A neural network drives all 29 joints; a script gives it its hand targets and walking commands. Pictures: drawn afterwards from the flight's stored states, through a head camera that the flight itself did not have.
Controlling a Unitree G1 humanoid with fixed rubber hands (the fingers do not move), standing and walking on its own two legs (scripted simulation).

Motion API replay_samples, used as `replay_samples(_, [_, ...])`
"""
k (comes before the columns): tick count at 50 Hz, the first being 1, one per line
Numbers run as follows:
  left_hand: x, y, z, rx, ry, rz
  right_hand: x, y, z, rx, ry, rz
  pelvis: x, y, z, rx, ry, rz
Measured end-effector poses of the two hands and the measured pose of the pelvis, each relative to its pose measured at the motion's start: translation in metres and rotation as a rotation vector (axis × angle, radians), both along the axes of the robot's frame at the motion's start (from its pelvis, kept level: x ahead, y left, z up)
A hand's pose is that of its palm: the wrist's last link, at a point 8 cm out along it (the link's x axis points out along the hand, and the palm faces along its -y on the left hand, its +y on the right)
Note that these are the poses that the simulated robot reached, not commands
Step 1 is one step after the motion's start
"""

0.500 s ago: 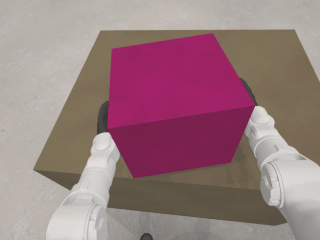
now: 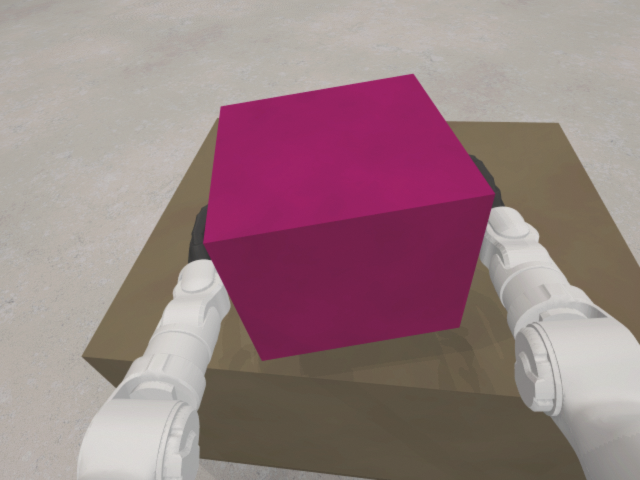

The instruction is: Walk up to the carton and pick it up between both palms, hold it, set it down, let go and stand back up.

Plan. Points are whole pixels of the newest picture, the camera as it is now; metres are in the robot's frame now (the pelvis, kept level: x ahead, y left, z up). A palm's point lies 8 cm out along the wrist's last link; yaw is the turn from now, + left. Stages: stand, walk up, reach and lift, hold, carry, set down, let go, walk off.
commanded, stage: reach and lift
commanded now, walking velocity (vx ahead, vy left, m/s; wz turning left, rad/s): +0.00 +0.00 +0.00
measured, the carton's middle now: (338, 215) +0.47 +0.05 +0.09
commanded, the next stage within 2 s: hold in 1.52 s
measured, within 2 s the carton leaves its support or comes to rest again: neither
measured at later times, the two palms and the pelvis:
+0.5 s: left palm (200, 229) +0.39 +0.22 +0.12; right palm (494, 190) +0.46 -0.15 +0.16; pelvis +0.01 -0.01 +0.01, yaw +0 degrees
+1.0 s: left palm (176, 211) +0.38 +0.23 +0.17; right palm (499, 198) +0.42 -0.14 +0.18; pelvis +0.01 +0.00 +0.01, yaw +1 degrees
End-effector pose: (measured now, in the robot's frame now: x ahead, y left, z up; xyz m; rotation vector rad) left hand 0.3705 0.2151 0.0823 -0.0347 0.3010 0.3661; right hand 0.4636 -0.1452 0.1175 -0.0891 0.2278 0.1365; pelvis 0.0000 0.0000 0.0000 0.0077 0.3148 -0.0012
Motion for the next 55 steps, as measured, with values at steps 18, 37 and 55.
replay_samples(18, [0.014, 0.005, 0.035, 0.026, -0.011, -0.066, -0.009, 0.000, 0.030, -0.001, -0.006, -0.072, 0.006, -0.004, 0.007, 0.006, -0.099, 0.002])
replay_samples(37, [0.024, 0.015, 0.063, 0.033, -0.012, -0.107, -0.016, 0.007, 0.041, 0.094, 0.012, -0.147, 0.020, -0.005, 0.013, 0.007, -0.175, 0.004])
replay_samples(55, [0.004, 0.017, 0.093, 0.017, -0.013, -0.155, -0.052, 0.007, 0.071, 0.072, 0.007, -0.189, 0.009, 0.003, 0.015, 0.007, -0.280, 0.009])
